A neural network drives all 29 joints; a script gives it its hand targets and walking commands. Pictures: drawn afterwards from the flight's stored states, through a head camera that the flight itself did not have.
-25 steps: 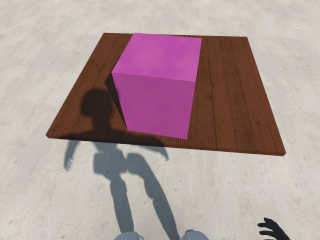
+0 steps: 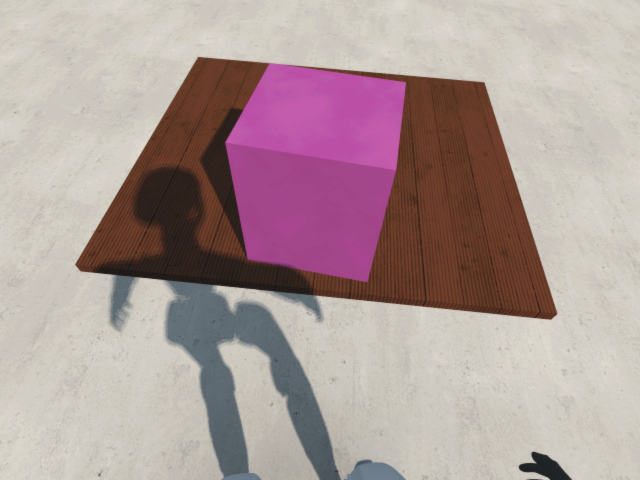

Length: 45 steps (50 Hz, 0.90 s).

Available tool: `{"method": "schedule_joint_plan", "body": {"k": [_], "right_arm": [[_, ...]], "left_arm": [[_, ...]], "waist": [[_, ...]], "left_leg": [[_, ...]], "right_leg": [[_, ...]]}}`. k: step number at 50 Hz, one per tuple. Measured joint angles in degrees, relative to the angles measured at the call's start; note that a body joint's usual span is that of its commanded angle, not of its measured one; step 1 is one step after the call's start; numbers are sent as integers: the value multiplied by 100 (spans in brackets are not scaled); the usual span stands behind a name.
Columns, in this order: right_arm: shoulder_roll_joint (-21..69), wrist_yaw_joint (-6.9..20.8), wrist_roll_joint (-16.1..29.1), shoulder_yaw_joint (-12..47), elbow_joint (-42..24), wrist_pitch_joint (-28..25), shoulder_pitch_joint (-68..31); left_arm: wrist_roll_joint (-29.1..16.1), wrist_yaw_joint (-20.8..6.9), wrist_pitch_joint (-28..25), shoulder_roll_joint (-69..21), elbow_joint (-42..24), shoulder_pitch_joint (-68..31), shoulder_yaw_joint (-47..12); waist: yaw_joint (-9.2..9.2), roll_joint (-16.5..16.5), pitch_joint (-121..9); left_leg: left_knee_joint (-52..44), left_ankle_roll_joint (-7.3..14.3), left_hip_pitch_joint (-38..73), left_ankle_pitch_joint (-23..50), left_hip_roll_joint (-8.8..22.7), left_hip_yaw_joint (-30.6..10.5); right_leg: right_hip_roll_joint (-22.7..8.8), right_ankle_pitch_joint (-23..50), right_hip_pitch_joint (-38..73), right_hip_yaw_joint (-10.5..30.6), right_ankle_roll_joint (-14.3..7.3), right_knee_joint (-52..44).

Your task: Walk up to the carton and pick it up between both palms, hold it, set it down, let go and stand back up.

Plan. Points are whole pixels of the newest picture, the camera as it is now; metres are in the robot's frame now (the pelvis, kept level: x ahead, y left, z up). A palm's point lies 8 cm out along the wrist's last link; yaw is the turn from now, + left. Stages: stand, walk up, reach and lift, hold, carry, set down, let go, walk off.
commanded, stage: walk up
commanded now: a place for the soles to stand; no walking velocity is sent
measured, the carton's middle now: (320, 177) +0.55 +0.01 +0.04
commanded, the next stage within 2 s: none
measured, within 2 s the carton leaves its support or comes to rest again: neither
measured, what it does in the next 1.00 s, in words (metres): steps on the spot: right foot, then left foot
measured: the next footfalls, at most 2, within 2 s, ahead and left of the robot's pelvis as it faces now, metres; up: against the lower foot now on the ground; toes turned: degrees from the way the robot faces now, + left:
right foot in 0.02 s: +0.09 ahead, -0.12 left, +0.00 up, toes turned +8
left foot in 0.30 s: +0.05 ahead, +0.10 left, +0.00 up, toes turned +0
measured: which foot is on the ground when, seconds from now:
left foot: down 0.00-0.02, up 0.04-0.28, down 0.30-1.00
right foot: up 0.00-0.00, down 0.02-0.32, up 0.34-0.62, down 0.64-0.90, up 0.92-1.00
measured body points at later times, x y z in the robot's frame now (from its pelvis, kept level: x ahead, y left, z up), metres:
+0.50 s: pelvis +0.00 +0.02 +0.00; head +0.04 +0.03 +0.45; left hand +0.10 +0.35 -0.10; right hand +0.10 -0.30 -0.10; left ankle +0.01 +0.11 -0.71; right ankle +0.02 -0.13 -0.68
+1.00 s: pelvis -0.01 +0.01 +0.00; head +0.03 +0.01 +0.45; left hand +0.10 +0.34 -0.10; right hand +0.09 -0.31 -0.11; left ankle +0.00 +0.11 -0.71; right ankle +0.01 -0.13 -0.68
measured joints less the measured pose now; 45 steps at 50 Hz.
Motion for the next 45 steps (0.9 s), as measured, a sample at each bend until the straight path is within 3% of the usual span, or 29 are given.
{"method": "schedule_joint_plan", "body": {"k": [6, 14, 17, 23, 30, 32, 37, 39, 43, 45], "right_arm": [[-5, 0, 0, -1, -128, 95, -181], [-8, 0, 0, 0, 60, 98, -185], [0, 0, 0, -1, 220, 60, -140], [0, 0, 0, -1, 332, 5, -75], [2, 0, 0, 0, 162, -6, -75], [3, 0, 0, 0, 65, -7, -78], [0, 0, 0, -1, -57, 67, -199], [0, 0, 0, -1, -59, 68, -210], [-2, 0, 0, 0, 46, 70, -207], [0, 0, 0, 0, 156, 50, -195]], "left_arm": [[0, 1, -17, -136, 29, 212, 1], [0, 13, -17, -137, 13, -10, -1], [0, 15, -7, -144, 15, -187, 0], [0, 17, -3, -43, 16, -284, 0], [0, -11, -3, -18, 13, -159, -1], [0, -11, -17, -9, 13, -80, 0], [0, -19, -20, -134, 47, 77, 0], [0, -2, -20, -128, 46, 71, 0], [0, -1, -20, -129, 44, -51, -1], [0, -6, -20, -129, 45, -165, 0]], "waist": [[-6, 284, 53], [-11, 469, 46], [-8, 418, 59], [-7, 155, 58], [-2, 1, 53], [-1, 4, 50], [-6, 235, 89], [-7, 290, 89], [-11, 376, 83], [-7, 372, 89]], "left_leg": [[869, -5, -316, -904, 25, -51], [577, -5, -218, -765, 28, -76], [198, -8, -110, -10, 5, -57], [-46, -8, 24, 57, 21, -57], [-46, -13, -14, 57, 20, -45], [75, -45, -64, 0, 20, -43], [662, -52, -220, -909, 10, -59], [667, -52, -221, -950, 8, -65], [401, -52, -101, -794, 10, -73], [101, -52, -30, -13, 1, -66]], "right_leg": [[104, 202, 36, 49, -57, -90], [108, 232, -18, 83, -50, -103], [100, 149, -40, 89, -18, -8], [137, -128, -209, 92, -18, 920], [33, -135, -97, 44, -18, 506], [23, 129, 107, 45, -28, -113], [106, 147, 111, 69, -40, -115], [107, 161, 97, 90, -41, -125], [109, 184, 56, 86, -33, -126], [99, 191, 54, 91, -14, -112]]}}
